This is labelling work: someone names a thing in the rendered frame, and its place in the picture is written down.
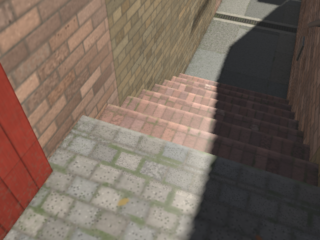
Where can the stairs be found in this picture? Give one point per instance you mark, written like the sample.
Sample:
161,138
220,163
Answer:
234,123

